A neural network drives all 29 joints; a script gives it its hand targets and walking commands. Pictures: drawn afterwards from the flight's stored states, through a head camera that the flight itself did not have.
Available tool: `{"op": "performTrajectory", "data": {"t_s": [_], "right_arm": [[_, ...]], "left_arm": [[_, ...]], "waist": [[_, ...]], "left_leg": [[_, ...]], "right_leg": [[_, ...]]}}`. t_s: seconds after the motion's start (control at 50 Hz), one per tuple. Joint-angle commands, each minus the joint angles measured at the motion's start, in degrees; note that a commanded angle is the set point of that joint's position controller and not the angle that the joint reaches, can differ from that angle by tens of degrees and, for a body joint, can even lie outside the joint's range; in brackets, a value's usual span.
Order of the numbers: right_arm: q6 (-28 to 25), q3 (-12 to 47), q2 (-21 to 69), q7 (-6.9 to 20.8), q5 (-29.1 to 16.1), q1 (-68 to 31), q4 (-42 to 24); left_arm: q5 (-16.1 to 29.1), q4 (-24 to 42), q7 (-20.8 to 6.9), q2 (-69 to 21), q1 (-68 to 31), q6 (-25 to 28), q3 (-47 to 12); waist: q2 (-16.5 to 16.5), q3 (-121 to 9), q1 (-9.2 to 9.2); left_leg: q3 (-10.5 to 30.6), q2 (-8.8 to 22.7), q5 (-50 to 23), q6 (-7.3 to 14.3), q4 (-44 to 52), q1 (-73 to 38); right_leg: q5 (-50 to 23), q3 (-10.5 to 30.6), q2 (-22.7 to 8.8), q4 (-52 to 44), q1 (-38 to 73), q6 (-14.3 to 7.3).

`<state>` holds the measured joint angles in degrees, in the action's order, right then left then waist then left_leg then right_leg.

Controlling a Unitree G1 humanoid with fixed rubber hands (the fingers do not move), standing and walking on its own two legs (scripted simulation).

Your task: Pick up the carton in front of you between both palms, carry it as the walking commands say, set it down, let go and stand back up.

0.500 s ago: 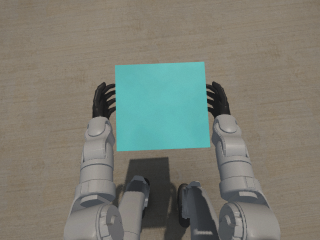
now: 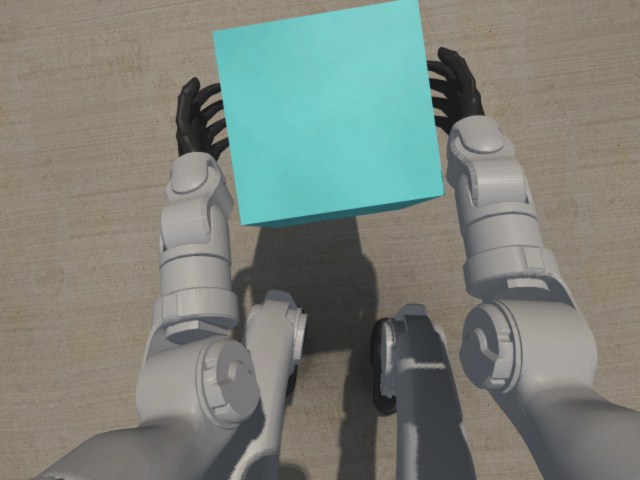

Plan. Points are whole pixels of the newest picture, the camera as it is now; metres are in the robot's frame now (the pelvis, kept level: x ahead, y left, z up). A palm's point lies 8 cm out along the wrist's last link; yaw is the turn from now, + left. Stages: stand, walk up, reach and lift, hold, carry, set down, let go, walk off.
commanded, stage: set down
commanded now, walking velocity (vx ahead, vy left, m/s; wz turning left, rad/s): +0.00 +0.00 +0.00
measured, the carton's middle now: (328, 141) +0.50 +0.04 -0.17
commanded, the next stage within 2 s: none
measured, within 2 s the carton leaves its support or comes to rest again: rests again in 1.30 s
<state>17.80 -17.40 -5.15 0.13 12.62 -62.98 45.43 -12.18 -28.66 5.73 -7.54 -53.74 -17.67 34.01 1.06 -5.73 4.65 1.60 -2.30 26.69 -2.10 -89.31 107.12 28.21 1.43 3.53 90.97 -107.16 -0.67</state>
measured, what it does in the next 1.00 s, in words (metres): lowers itself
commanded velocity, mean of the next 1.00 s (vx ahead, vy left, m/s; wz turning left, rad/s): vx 0.00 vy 0.00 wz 0.00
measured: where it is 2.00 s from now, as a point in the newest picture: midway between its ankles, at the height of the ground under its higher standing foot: (335, 374)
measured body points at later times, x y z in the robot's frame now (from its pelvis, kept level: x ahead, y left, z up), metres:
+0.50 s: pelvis -0.02 -0.01 -0.10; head +0.35 -0.03 +0.16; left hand +0.49 +0.20 -0.25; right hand +0.58 -0.09 -0.26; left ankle +0.09 +0.13 -0.51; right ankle +0.08 -0.11 -0.51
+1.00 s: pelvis -0.01 -0.01 -0.16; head +0.37 -0.02 +0.07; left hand +0.51 +0.21 -0.33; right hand +0.60 -0.09 -0.34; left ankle +0.09 +0.13 -0.51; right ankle +0.08 -0.11 -0.51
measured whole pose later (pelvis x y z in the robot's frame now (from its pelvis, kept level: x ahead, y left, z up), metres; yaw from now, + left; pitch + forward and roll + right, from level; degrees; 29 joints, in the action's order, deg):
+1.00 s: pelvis -0.01 -0.01 -0.16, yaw +3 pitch +40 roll +5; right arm 15.2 3.1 -24.0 0.0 0.7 -96.8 68.2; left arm 0.2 -44.7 10.7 2.0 -80.0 -14.9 30.7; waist -1.3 20.1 8.5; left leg 0.0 -4.0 34.4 -4.5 -120.9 127.1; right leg 36.4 1.6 3.8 125.0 -128.6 -2.0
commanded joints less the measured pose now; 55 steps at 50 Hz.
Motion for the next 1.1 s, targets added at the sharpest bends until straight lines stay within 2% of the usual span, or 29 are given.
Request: {"op": "performTrajectory", "data": {"t_s": [0.0,0.16,0.3,0.48,0.66,0.74,0.82,0.94,1.08], "right_arm": [[-2.5,23.6,52.0,11.4,-7.3,-35.4,-1.8],[-2.1,22.0,47.5,10.9,-7.5,-41.2,2.3],[-2.1,22.1,43.2,9.9,-8.6,-46.6,4.9],[-2.6,25.5,38.0,8.9,-12.2,-53.4,6.4],[-4.1,29.3,31.5,9.0,-16.3,-59.5,8.4],[-5.5,31.6,31.1,8.8,-19.1,-63.3,5.3],[-5.7,30.7,31.6,9.5,-18.5,-60.4,7.7],[-6.3,27.6,31.2,11.4,-17.3,-57.0,11.0],[-7.7,27.0,26.3,11.6,-17.8,-61.0,11.9]], "left_arm": [[7.7,-2.5,-12.4,-48.8,-40.4,0.1,-33.7],[7.9,-2.6,-11.6,-44.3,-47.6,0.2,-29.9],[8.8,-2.3,-11.4,-39.5,-54.1,0.5,-27.2],[11.6,-2.3,-11.4,-34.4,-60.2,0.8,-26.0],[15.2,-3.1,-10.1,-30.1,-65.5,2.5,-26.7],[18.5,-4.3,-8.9,-32.2,-65.1,3.5,-28.1],[19.4,-7.6,-9.3,-33.9,-63.1,3.5,-28.2],[18.1,-9.2,-9.6,-34.7,-61.9,3.8,-26.8],[17.9,-12.2,-8.6,-33.1,-61.3,4.7,-24.4]], "waist": [[3.3,-62.6,2.17],[5.6,-59.6,3.16],[7.3,-58.6,4.53],[9.8,-58.2,7.19],[11.3,-54.5,8.84],[12.6,-57.4,7.95],[13.0,-54.4,6.31],[9.3,-45.4,5.62],[8.9,-39.7,5.05]], "left_leg": [[-4.8,-7.3,-19.6,-2.4,3.3,-33.5],[-5.9,-6.9,-17.3,-2.3,-2.8,-26.3],[-7.2,-6.2,-15.8,-2.2,-8.4,-19.7],[-8.4,-5.0,-16.8,-2.2,-15.2,-13.5],[-8.5,-4.1,-18.7,-2.0,-21.4,-11.3],[-7.9,-4.3,-24.3,-1.6,-23.7,-14.0],[-7.4,-4.3,-24.1,-1.7,-24.7,-10.0],[-6.5,-4.7,-23.5,-1.3,-25.9,-13.2],[-5.9,-4.5,-20.1,-1.1,-27.0,-12.9]], "right_leg": [[-15.9,-2.1,6.7,-5.2,29.2,1.2],[-14.2,-1.8,6.0,0.7,24.8,1.2],[-14.4,-1.0,5.4,6.0,25.4,0.9],[-18.7,0.4,4.4,13.4,29.7,0.7],[-22.1,1.3,3.3,20.6,30.4,0.2],[-27.3,1.2,3.2,23.1,31.7,-0.2],[-30.3,1.5,2.9,24.6,32.4,-0.8],[-21.6,0.2,3.0,25.1,18.2,-1.1],[-15.6,0.0,2.4,25.7,13.4,-1.7]]}}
